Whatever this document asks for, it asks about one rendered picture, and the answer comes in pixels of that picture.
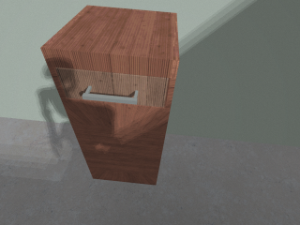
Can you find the handle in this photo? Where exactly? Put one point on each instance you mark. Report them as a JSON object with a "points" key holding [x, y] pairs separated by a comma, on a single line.
{"points": [[107, 98]]}

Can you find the cabinet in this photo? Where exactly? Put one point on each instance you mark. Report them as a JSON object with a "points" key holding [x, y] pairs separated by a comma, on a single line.
{"points": [[120, 142]]}

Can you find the drawer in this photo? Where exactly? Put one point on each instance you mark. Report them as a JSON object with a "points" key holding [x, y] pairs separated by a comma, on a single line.
{"points": [[152, 90]]}

